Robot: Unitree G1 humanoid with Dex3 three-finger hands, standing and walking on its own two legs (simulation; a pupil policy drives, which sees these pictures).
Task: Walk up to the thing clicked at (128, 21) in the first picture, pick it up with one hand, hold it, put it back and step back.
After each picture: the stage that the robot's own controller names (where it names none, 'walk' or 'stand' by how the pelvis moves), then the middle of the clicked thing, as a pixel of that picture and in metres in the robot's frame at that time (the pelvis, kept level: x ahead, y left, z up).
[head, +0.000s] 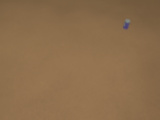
stand; (126, 24) +1.76 -0.64 -0.72
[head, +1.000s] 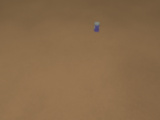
walk; (96, 27) +1.71 -0.13 -0.69
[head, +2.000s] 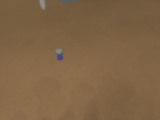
walk; (59, 54) +1.16 +0.25 -0.71
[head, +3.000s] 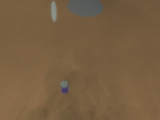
walk; (64, 87) +0.74 +0.16 -0.71
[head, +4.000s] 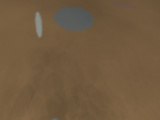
walk; out of the picture +0.43 +0.13 -0.70
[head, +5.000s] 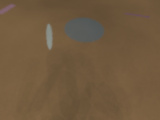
stand; out of the picture +0.34 +0.13 -0.72
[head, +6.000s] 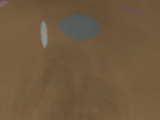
stand; out of the picture +0.32 +0.14 -0.72
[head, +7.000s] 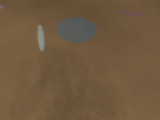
stand; out of the picture +0.31 +0.14 -0.72
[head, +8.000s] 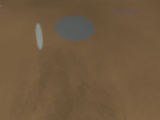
stand; out of the picture +0.34 +0.15 -0.73
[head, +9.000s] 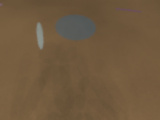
stand; out of the picture +0.31 +0.14 -0.73
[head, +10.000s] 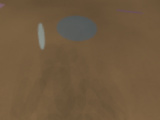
stand; out of the picture +0.31 +0.14 -0.73
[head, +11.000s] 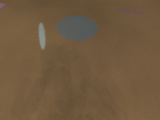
stand; out of the picture +0.31 +0.14 -0.73
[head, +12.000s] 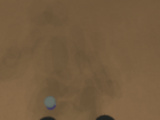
go down; (50, 103) +0.36 +0.14 -0.56
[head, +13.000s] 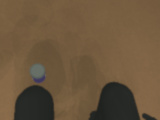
go down; (38, 73) +0.42 +0.16 -0.32
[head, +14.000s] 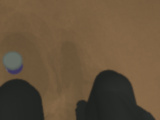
close in; (13, 63) +0.42 +0.17 -0.26
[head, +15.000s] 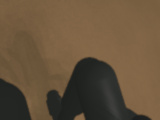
close; out of the picture +0.41 +0.20 -0.23
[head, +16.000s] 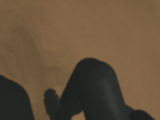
lift; out of the picture +0.39 +0.20 -0.23
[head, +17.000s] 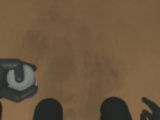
lift; (24, 83) +0.33 +0.18 -0.03
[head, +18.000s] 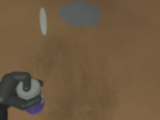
hold; (31, 97) +0.30 +0.17 +0.00
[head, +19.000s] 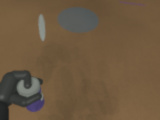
hold; (32, 95) +0.31 +0.17 +0.00
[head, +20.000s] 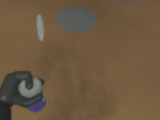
hold; (33, 95) +0.31 +0.16 +0.00
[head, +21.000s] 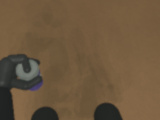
crouch; (30, 76) +0.38 +0.16 -0.08
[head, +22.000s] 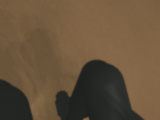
lower; out of the picture +0.41 +0.21 -0.22
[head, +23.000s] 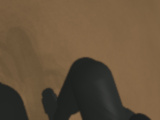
lower; out of the picture +0.42 +0.23 -0.24
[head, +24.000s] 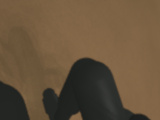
lower; out of the picture +0.42 +0.23 -0.24
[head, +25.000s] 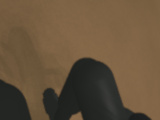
lower; out of the picture +0.42 +0.23 -0.24
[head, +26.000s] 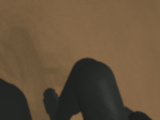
lower; out of the picture +0.41 +0.23 -0.24
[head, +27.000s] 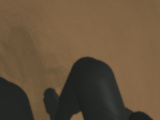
open; out of the picture +0.40 +0.21 -0.23
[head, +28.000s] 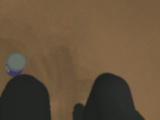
stand; (15, 65) +0.40 +0.18 -0.26
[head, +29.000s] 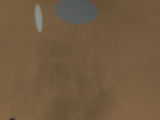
stand; out of the picture +0.33 +0.13 -0.63
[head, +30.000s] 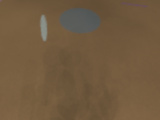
stand; out of the picture +0.34 +0.14 -0.66
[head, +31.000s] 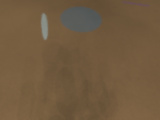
stand; out of the picture +0.33 +0.13 -0.67
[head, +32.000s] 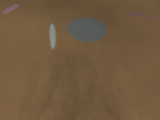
stand; out of the picture +0.35 +0.13 -0.72
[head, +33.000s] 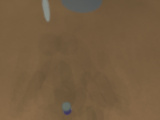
walk; (66, 108) +0.46 +0.12 -0.70
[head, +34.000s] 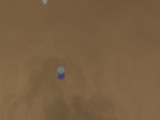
walk; (60, 73) +0.77 +0.12 -0.70
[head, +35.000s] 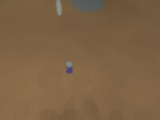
stand; (69, 67) +1.02 +0.12 -0.70
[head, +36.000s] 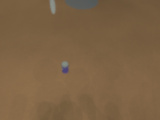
stand; (65, 67) +1.00 +0.14 -0.73
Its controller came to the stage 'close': yes
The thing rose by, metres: 0.70
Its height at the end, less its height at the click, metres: +0.00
